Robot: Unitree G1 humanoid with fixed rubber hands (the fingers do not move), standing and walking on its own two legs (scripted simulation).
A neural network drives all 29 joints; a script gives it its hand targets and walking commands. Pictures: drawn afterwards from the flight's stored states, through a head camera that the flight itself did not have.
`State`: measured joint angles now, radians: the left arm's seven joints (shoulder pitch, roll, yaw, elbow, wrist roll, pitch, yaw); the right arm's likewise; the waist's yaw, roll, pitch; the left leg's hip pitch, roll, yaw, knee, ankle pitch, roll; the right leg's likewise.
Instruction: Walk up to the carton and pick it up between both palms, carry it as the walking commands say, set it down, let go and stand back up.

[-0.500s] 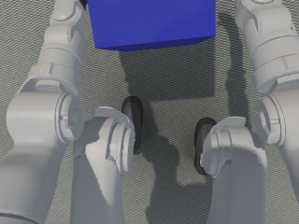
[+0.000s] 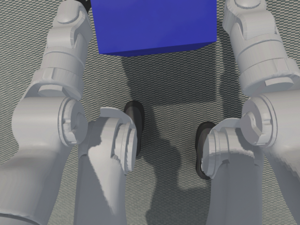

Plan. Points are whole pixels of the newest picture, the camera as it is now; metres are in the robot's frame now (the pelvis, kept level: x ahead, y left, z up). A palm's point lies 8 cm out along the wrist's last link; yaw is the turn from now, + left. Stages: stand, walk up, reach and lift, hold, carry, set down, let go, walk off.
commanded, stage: reach and lift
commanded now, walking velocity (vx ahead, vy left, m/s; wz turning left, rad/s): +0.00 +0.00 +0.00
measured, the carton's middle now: (155, 5) +0.54 +0.08 -0.25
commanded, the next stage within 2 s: none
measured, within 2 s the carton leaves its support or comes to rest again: leaves its support in 0.40 s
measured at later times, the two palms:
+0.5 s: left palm out of the picture +0.51 +0.22 -0.15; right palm out of the picture +0.55 -0.08 -0.16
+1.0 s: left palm out of the picture +0.51 +0.22 -0.09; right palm out of the picture +0.56 -0.07 -0.08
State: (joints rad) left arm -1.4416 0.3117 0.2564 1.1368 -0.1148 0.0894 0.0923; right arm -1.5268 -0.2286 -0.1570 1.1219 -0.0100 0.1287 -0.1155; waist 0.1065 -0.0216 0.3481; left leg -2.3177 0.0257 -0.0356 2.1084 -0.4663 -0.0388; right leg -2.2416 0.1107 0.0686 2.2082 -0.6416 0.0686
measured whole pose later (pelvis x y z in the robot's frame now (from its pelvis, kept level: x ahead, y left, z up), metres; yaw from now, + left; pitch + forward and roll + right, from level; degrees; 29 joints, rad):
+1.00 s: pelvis +0.00 +0.00 +0.04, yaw -1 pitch +45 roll -1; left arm -1.25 0.13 0.46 0.72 0.14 0.36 0.08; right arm -1.36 -0.13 -0.34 0.88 -0.12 0.28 -0.10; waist 0.10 -0.07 0.09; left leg -2.30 -0.05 -0.09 1.97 -0.45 -0.08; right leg -2.22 0.14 0.07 2.04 -0.60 0.08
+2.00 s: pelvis +0.01 +0.00 +0.13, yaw -1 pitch +45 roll -1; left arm -1.01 0.01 0.52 0.61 0.23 0.41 0.04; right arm -1.12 -0.01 -0.41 0.76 -0.20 0.35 -0.07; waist 0.09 -0.06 -0.14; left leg -2.02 -0.07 -0.12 1.65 -0.42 -0.09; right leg -1.96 0.16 0.10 1.72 -0.54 0.07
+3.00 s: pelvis +0.05 +0.00 +0.26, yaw +0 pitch +35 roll -1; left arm -0.68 -0.08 0.47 0.56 0.24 0.37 0.04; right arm -0.76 0.09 -0.38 0.70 -0.21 0.31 -0.05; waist 0.08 -0.05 -0.22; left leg -1.46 -0.07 -0.15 1.24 -0.39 -0.07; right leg -1.40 0.14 0.12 1.29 -0.49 0.04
